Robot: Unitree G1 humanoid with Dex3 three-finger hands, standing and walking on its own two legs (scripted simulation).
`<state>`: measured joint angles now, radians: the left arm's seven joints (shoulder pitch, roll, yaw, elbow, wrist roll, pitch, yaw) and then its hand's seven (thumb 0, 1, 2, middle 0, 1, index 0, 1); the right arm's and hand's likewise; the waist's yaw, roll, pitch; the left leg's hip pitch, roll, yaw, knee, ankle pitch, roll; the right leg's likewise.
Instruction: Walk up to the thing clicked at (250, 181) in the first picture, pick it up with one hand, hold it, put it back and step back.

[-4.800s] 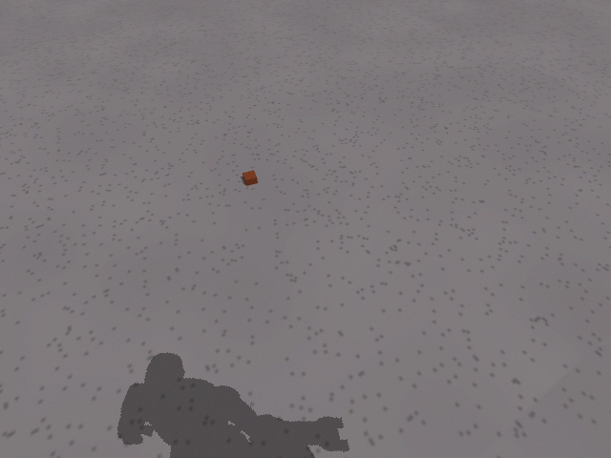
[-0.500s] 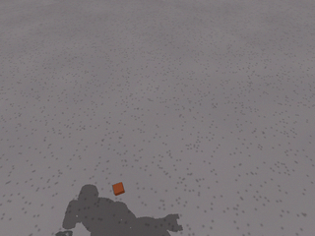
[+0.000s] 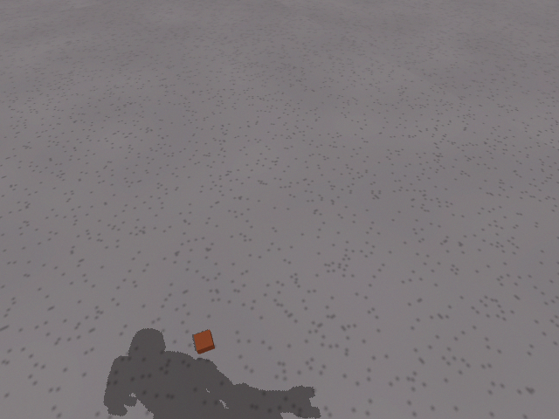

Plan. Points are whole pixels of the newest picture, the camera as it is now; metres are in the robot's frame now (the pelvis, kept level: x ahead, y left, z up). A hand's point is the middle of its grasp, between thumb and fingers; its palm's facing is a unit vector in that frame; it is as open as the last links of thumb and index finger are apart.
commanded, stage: walk up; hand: left
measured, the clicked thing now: (204, 341) +0.48 +0.31 -0.76
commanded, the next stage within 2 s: stand in 0.48 s
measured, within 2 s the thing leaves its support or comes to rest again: neither
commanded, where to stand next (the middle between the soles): +0.10 -0.01 m, yaw +2 degrees
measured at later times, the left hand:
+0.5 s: hand out of the picture +0.10 +0.25 -0.16, palm faces -0.02 -0.95 -0.32, open 7.4 cm
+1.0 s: hand out of the picture +0.09 +0.26 -0.15, palm faces +0.00 -0.94 -0.34, open 7.4 cm
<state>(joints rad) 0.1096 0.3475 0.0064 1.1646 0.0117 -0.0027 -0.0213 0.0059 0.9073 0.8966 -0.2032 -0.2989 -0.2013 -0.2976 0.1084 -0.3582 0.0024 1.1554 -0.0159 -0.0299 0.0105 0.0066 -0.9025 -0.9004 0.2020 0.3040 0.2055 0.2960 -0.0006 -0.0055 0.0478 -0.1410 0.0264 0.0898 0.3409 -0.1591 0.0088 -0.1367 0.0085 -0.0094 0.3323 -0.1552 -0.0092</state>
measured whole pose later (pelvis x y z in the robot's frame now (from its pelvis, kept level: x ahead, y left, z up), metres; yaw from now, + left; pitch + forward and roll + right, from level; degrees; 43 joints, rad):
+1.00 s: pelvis +0.01 +0.00 +0.00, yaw +1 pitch -2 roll +0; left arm 0.09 0.35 0.01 1.16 0.01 -0.01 0.00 0.01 0.91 0.90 -0.20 -0.30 -0.20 -0.30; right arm 0.09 -0.34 0.01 1.16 -0.01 -0.01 0.01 0.01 -0.90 -0.90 0.20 0.30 0.21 0.30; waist -0.01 0.00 0.03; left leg -0.10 0.01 0.08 0.28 -0.14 0.01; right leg -0.09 0.00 -0.02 0.28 -0.15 0.00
